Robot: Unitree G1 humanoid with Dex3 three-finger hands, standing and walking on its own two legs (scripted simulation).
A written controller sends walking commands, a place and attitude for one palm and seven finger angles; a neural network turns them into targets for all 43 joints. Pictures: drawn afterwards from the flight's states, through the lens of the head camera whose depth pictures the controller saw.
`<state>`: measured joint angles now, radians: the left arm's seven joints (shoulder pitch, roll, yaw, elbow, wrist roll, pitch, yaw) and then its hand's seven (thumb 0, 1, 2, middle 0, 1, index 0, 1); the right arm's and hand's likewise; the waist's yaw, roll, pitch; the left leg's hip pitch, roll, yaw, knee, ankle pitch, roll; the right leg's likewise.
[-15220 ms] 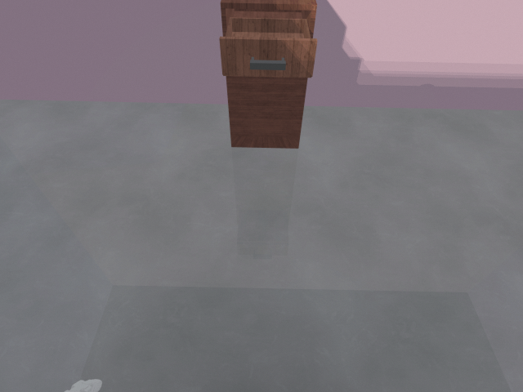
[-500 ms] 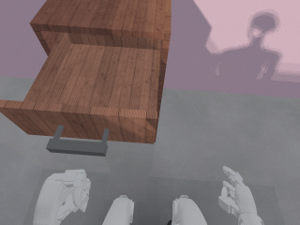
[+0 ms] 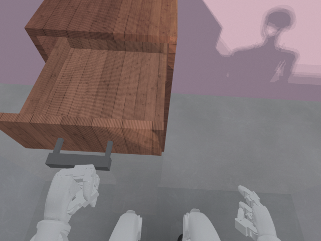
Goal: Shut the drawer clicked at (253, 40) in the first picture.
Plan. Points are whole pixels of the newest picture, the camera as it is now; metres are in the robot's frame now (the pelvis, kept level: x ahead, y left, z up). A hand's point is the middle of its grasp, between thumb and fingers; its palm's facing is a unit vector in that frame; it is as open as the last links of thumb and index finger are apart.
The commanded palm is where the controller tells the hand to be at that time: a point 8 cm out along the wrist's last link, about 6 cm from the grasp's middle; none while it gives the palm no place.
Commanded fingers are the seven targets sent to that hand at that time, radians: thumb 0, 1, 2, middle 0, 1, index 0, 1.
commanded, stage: push the drawer shut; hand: left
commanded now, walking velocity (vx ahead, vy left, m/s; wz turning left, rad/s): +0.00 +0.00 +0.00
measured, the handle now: (82, 152) +0.31 +0.19 +0.04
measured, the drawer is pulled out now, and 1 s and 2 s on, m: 0.27 0.16 0.03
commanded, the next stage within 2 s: none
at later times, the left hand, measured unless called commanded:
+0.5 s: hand (95, 166) +0.28 +0.16 +0.04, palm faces -0.08 -0.99 -0.07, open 2.9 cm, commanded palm +0.28 +0.22 +0.04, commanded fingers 0.00 0.90 0.90 -1.40 -1.60 -1.40 -1.60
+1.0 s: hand (99, 139) +0.34 +0.16 +0.04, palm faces -0.07 -1.00 -0.06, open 2.8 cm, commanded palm +0.34 +0.22 +0.04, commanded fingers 0.00 0.90 0.90 -1.40 -1.60 -1.40 -1.60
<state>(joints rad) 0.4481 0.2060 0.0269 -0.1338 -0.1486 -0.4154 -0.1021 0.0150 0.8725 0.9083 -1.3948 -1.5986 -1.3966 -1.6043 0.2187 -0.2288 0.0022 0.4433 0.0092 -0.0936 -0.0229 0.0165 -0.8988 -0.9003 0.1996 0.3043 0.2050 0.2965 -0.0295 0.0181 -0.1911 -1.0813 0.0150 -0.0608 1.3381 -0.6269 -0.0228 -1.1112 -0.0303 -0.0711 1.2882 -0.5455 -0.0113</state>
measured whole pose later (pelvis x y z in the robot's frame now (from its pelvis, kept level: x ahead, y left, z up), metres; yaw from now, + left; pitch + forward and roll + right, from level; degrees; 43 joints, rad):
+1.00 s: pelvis -0.02 +0.02 +0.01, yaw +0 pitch +22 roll -2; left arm -0.20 0.24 0.11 0.40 -0.15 -0.40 -0.13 -0.06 0.69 0.86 -1.40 -1.60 -1.40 -1.60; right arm 0.22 -0.25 0.03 0.56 0.01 -0.06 -0.03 0.01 -0.90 -0.90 0.20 0.30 0.21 0.30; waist -0.06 0.01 -0.15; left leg -1.10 0.00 -0.03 1.29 -0.57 0.00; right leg -1.13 -0.04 -0.04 1.23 -0.48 0.02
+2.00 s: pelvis -0.02 +0.01 +0.00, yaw -1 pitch +26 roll -2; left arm -0.79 0.40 0.33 1.04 -0.08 -0.49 -0.18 -0.04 0.72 0.89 -1.40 -1.60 -1.40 -1.60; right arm 0.29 -0.26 0.03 0.62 -0.02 0.00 0.00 0.01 -0.90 -0.90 0.20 0.30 0.21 0.30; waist -0.15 0.02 -0.13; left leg -1.21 0.02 -0.04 1.31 -0.56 -0.01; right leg -1.24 -0.02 -0.05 1.25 -0.46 0.00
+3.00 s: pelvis -0.05 +0.01 -0.02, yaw -1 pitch +29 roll -4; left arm -1.09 0.55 0.28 1.25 -0.01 -0.42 -0.12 -0.07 0.57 0.97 -1.40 -1.60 -1.40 -1.60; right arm 0.33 -0.27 0.08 0.64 -0.04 -0.03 -0.01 0.01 -0.90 -0.90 0.20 0.30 0.21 0.30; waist -0.23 0.02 -0.12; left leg -1.38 0.01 -0.08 1.38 -0.51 -0.01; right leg -1.37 -0.03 -0.08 1.27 -0.41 0.00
